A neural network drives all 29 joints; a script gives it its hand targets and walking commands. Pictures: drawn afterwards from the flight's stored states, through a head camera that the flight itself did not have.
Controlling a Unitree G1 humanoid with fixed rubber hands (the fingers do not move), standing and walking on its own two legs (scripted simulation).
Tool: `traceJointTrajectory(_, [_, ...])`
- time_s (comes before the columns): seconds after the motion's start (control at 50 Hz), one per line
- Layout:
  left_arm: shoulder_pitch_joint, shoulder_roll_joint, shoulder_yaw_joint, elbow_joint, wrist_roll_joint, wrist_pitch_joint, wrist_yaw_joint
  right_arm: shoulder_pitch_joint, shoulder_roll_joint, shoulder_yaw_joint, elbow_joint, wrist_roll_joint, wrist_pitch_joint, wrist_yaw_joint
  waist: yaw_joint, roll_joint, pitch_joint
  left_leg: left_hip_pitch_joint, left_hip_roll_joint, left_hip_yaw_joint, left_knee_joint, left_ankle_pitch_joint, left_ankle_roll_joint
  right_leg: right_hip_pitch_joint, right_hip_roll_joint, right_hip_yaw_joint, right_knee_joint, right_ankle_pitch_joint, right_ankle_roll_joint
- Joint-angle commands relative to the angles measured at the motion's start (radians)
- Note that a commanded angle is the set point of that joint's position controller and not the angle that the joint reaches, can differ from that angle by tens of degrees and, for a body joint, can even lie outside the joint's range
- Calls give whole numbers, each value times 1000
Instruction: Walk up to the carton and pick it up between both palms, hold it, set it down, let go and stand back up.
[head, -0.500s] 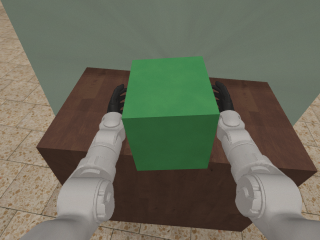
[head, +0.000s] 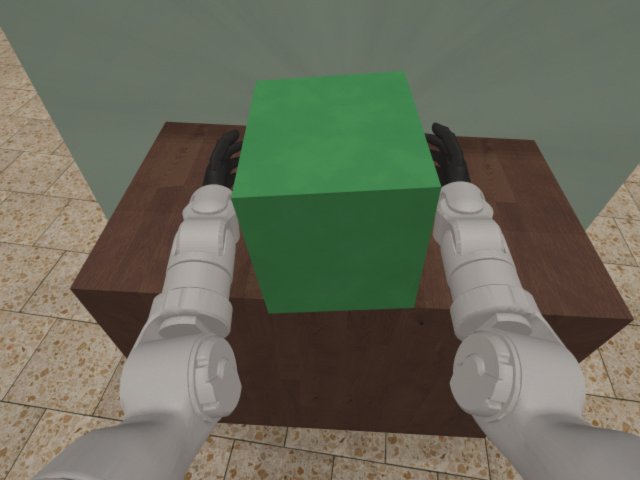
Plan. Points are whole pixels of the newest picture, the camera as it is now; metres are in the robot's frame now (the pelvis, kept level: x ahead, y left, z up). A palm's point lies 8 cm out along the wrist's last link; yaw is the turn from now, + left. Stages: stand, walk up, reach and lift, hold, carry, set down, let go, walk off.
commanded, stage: reach and lift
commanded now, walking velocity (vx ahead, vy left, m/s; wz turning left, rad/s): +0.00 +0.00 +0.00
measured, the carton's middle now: (335, 194) +0.45 -0.01 +0.12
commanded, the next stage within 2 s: hold in 1.70 s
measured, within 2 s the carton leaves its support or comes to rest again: neither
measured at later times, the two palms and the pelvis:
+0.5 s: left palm (217, 189) +0.40 +0.14 +0.18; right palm (468, 191) +0.39 -0.15 +0.18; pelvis -0.01 +0.00 +0.00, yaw -1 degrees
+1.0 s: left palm (224, 189) +0.38 +0.12 +0.19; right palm (490, 207) +0.36 -0.17 +0.19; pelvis -0.01 +0.00 +0.00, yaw -1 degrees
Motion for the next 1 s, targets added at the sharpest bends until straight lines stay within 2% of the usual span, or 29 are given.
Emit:
traceJointTrajectory(0.0, [-688, -563, -392, -445, -97, -67, -126, -582, 446, 435, -291, 170, -144, 94, -50, 95, -929, 365, -47, 53, 72, 517, -23, 428, 50, 28, 90, 639, 20])
traceJointTrajectory(0.06, [-629, -593, -466, -567, -127, -45, -121, -551, 473, 555, -397, 250, -164, 69, -41, 74, -927, 291, -51, 51, 78, 583, 1, 538, 38, 51, 127, 755, 29])
traceJointTrajectory(0.12, [-576, -599, -520, -624, -140, -11, -114, -550, 453, 646, -478, 332, -161, 45, -16, 53, -809, 314, -48, 39, 78, 551, 9, 554, 44, 50, 131, 739, 39])
traceJointTrajectory(0.2, [-519, -607, -575, -636, -156, 47, -104, -577, 397, 714, -542, 430, -129, 13, 14, 42, -583, 414, -36, 29, 84, 458, -1, 448, 59, 36, 85, 552, 36])
traceJointTrajectory(0.26, [-502, -598, -573, -610, -158, 102, -100, -597, 347, 700, -547, 469, -86, -12, 21, 47, -445, 441, -31, 32, 82, 335, -11, 321, 66, 18, 41, 349, 29])
traceJointTrajectory(0.36, [-528, -550, -500, -552, -136, 176, -107, -575, 289, 599, -453, 464, -8, -21, 0, 46, -301, 365, -38, 61, 37, 33, -7, 173, 54, -3, -5, 41, 37])
traceJointTrajectory(0.42, [-554, -539, -478, -562, -128, 196, -115, -571, 277, 534, -422, 437, 15, -12, -28, 69, -329, 346, -41, 75, 25, -46, -10, 145, 53, -9, -9, -37, 37])
traceJointTrajectory(0.5, [-604, -562, -513, -637, -144, 192, -122, -601, 298, 508, -474, 411, 21, -6, -69, 109, -500, 391, -45, 77, 46, 7, -18, 159, 58, -7, 2, 19, 29])
traceJointTrajectory(0.6, [-616, -609, -600, -754, -185, 177, -119, -608, 352, 591, -609, 433, 22, -13, -86, 130, -718, 452, -50, 66, 95, 199, -24, 228, 63, 7, 30, 201, 25])
traceJointTrajectory(0.66, [-592, -603, -626, -790, -196, 189, -117, -584, 369, 655, -665, 458, 38, -23, -79, 99, -697, 448, -47, 58, 102, 244, -14, 273, 63, 16, 40, 257, 28])
traceJointTrajectory(0.72, [-528, -586, -636, -814, -191, 226, -119, -533, 366, 703, -701, 497, 67, -41, -66, 58, -587, 421, -44, 52, 92, 234, -1, 298, 61, 22, 39, 254, 32])
traceJointTrajectory(0.78, [-499, -560, -606, -801, -168, 272, -127, -523, 343, 707, -691, 520, 99, -54, -45, 27, -447, 380, -42, 53, 66, 154, 11, 276, 57, 16, 25, 168, 35])
traceJointTrajectory(0.86, [-501, -531, -543, -741, -130, 327, -133, -558, 305, 652, -632, 523, 122, -49, -16, 13, -284, 319, -33, 67, 17, -44, 21, 200, 50, -1, -2, -34, 37])
traceJointTrajectory(0.88, [-506, -531, -537, -737, -128, 335, -132, -572, 301, 640, -627, 524, 123, -45, -13, 18, -276, 314, -32, 72, 11, -75, 20, 184, 50, -4, -4, -70, 37])
traceJointTrajectory(0.9, [-518, -502, -519, -764, -146, 337, -127, -595, 318, 671, -653, 522, 127, -38, 8, 14, -336, 320, -41, 73, 10, -85, 29, 224, 51, -4, 16, -65, 45])
traceJointTrajectory(0.98, [-561, -529, -555, -855, -161, 329, -115, -641, 352, 687, -749, 535, 117, -32, 5, 42, -508, 370, -51, 88, 31, 26, 30, 264, 64, -3, 42, 44, 56])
